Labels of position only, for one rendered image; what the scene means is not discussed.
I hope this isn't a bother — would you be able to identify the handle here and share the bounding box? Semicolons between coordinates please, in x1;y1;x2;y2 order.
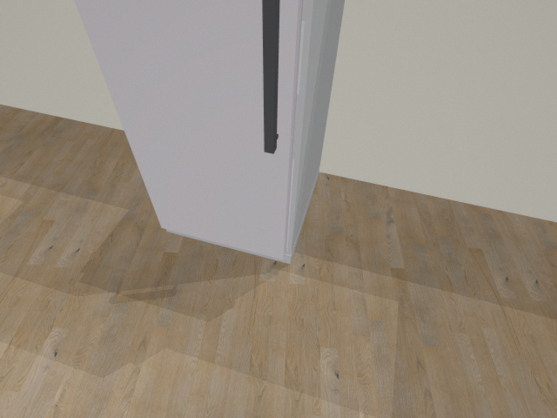
262;0;280;154

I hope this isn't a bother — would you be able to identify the fridge door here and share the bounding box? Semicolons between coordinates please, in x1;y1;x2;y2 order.
74;0;303;260

